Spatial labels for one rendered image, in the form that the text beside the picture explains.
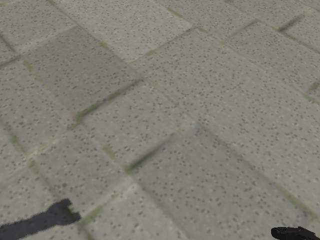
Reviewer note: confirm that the right robot hand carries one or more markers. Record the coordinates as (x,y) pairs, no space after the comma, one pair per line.
(291,233)

